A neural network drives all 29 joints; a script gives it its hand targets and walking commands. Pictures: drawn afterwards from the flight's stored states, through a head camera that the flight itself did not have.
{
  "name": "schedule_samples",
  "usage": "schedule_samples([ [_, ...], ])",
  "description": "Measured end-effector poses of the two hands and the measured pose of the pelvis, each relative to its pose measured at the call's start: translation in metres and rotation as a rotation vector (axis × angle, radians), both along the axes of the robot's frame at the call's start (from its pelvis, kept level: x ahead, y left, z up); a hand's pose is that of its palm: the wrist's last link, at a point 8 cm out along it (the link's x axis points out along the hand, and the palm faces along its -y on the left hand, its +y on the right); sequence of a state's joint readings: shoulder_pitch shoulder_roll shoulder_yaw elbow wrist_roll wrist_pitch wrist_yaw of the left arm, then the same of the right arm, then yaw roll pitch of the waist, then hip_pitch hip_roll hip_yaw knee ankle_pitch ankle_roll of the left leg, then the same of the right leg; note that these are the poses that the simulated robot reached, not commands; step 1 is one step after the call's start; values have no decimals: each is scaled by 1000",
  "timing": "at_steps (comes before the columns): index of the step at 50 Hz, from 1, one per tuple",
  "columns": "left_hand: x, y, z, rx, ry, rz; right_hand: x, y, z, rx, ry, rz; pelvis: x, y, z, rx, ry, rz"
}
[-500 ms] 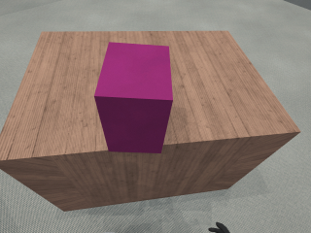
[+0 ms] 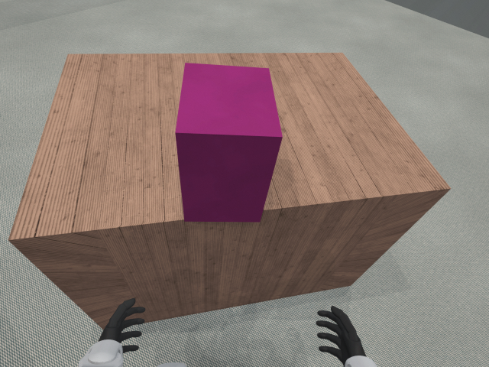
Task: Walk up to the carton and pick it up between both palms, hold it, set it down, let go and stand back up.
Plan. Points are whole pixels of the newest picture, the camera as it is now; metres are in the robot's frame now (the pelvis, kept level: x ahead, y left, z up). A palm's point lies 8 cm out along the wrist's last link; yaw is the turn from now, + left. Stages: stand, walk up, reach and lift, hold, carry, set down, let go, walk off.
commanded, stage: reach and lift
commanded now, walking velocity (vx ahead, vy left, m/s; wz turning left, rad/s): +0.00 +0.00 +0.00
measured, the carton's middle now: (225, 147) +0.50 +0.07 +0.05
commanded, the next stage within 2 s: none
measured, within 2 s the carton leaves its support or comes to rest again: neither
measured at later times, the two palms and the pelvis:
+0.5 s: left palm (120, 290) +0.22 +0.21 -0.04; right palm (342, 304) +0.23 -0.17 -0.04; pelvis +0.02 +0.03 +0.00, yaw -2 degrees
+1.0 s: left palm (117, 254) +0.27 +0.22 +0.00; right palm (338, 259) +0.29 -0.15 +0.01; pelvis +0.05 +0.01 +0.02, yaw +0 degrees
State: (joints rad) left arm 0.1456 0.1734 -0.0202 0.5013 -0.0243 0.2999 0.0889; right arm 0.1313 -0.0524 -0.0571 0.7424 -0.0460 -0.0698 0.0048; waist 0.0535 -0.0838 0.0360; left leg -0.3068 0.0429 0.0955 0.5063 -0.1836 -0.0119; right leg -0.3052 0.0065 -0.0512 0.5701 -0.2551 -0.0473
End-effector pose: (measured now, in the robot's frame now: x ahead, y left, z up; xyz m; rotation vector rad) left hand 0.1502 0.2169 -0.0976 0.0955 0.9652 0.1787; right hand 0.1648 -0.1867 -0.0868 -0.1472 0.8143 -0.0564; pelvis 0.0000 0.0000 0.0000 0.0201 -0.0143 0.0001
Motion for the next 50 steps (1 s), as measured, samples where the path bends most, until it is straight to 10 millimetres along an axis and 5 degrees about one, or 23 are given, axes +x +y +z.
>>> schedule_samples([
  [17,46,1,37,6,-225,-42,48,6,30,49,-171,14,8,33,0,-16,-6,-23],
  [26,76,-4,59,4,-344,-37,72,23,46,89,-261,23,23,32,5,-22,7,-30],
  [50,115,5,102,-25,-614,30,126,39,101,135,-494,36,54,10,16,-25,8,-6],
])
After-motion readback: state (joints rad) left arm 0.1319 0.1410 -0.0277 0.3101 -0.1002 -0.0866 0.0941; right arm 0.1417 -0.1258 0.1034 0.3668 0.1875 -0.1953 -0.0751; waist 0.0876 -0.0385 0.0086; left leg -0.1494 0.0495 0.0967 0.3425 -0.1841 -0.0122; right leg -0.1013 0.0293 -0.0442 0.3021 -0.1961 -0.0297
